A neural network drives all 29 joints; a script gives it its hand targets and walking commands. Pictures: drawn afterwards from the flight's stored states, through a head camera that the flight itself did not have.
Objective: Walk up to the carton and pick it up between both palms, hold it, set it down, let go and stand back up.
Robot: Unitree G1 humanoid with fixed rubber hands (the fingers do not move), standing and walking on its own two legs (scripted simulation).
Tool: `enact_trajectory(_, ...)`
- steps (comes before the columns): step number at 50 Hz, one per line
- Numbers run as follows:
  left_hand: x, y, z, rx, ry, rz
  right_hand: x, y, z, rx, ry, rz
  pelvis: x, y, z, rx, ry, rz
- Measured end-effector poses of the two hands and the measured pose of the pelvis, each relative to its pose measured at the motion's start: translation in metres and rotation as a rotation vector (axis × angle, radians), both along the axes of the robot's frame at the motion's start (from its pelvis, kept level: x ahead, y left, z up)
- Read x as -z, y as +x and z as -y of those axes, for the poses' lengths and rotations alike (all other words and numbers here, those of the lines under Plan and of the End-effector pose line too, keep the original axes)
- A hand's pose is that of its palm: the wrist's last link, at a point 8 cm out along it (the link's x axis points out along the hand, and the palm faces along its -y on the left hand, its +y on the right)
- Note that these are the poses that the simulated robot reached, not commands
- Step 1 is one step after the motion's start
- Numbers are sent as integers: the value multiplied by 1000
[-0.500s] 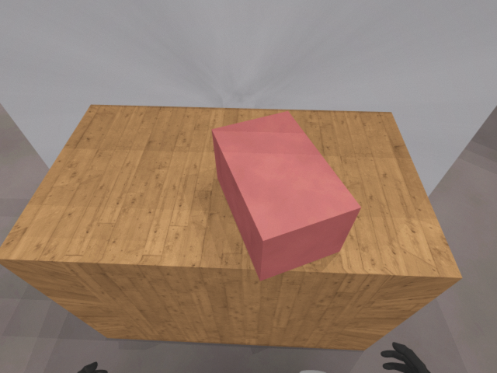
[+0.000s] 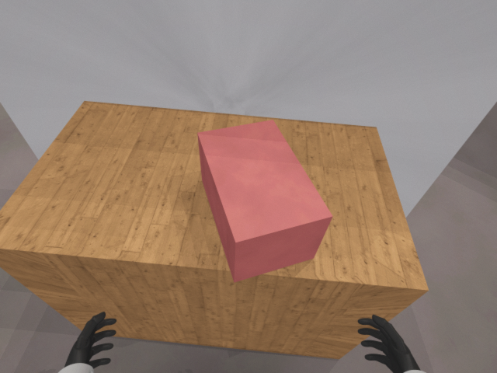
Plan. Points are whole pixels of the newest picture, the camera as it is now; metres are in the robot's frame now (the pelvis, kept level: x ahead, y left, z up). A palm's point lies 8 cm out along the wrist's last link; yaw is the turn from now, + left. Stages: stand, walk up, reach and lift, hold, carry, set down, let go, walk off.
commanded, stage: reach and lift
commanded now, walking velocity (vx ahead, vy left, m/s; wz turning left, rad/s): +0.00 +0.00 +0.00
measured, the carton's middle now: (255, 195) +0.47 +0.00 -0.04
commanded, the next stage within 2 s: none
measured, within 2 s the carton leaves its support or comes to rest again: neither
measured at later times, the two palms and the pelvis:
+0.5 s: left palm (105, 347) +0.17 +0.23 -0.05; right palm (397, 344) +0.18 -0.23 -0.05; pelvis +0.02 +0.01 +0.00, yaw +0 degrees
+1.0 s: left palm (149, 311) +0.21 +0.16 -0.01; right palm (413, 314) +0.22 -0.26 -0.03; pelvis +0.02 +0.00 +0.00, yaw -2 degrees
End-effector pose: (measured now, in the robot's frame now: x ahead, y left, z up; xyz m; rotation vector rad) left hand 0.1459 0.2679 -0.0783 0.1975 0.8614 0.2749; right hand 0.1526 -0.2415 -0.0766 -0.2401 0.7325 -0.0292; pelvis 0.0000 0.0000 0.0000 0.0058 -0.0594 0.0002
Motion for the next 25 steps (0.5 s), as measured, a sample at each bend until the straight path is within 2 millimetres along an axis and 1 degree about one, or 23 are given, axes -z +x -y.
enact_trajectory(3, -1, -9, 7, -2, -6, 21, -1, 4, -6, -9, 24, 15, 0, 0, 3, -7, 0, -2)
enact_trajectory(6, -4, -11, 14, 0, -4, 49, 1, 7, -13, -12, 55, 30, 0, 2, 3, -11, 0, -8)
enact_trajectory(9, -10, -6, 19, 6, 0, 97, 2, 12, -19, -9, 83, 53, -1, 5, 3, -12, 0, -14)
enact_trajectory(13, -19, 6, 21, 14, 2, 160, -1, 18, -25, -13, 107, 90, -1, 10, 1, -10, -1, -15)
enact_trajectory(19, -26, 20, 26, 17, -8, 228, -10, 24, -19, -15, 112, 122, -3, 19, -3, -3, -5, -12)
enact_trajectory(25, -27, 21, 40, 3, -36, 280, -22, 27, -8, -29, 113, 148, -5, 24, -8, 5, -11, -17)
